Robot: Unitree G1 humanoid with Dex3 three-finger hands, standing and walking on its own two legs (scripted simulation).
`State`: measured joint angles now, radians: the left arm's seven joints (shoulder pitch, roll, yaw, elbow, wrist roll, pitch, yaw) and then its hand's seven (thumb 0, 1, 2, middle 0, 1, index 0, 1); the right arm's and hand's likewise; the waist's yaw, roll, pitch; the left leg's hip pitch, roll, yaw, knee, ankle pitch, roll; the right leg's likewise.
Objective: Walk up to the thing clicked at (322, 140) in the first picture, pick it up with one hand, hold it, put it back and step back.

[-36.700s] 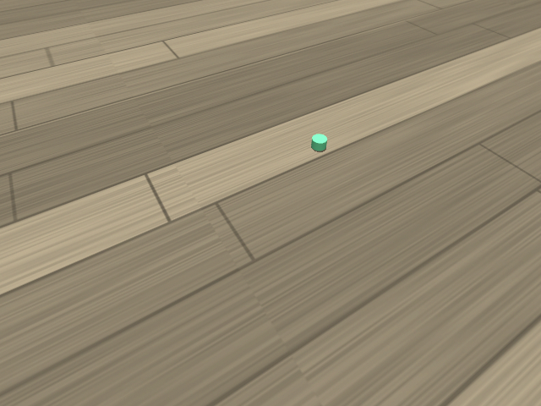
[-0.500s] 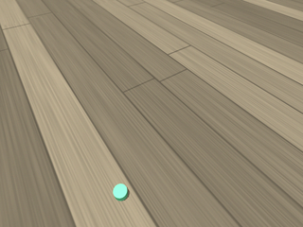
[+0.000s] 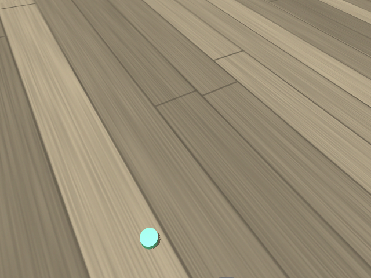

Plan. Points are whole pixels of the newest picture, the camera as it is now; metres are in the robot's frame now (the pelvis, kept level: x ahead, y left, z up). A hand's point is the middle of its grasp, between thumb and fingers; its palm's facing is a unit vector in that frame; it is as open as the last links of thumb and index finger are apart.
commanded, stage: walk up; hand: left
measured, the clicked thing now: (149, 238) +0.38 +0.14 -0.75
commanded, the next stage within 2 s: none
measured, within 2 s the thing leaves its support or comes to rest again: neither
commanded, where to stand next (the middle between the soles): +0.02 -0.07 m, yaw -7 degrees
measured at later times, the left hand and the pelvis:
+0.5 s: hand out of the picture +0.13 +0.20 -0.15, palm faces -0.10 -0.91 -0.39, open 7.3 cm; pelvis +0.00 -0.05 -0.01, yaw -3 degrees
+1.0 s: hand out of the picture -0.03 +0.21 -0.16, palm faces -0.06 -0.92 -0.39, open 7.3 cm; pelvis -0.07 -0.06 -0.01, yaw -4 degrees
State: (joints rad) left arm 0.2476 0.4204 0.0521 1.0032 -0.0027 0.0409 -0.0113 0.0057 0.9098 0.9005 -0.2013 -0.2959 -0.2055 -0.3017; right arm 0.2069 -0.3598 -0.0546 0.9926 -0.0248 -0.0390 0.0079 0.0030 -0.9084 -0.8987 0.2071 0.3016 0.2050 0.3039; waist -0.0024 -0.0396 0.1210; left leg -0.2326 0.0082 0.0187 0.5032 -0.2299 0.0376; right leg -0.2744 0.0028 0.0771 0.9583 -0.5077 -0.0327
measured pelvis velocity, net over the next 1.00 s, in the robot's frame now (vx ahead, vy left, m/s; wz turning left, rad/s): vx -0.07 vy -0.06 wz -0.06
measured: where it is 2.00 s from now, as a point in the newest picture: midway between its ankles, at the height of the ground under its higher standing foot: outside the picture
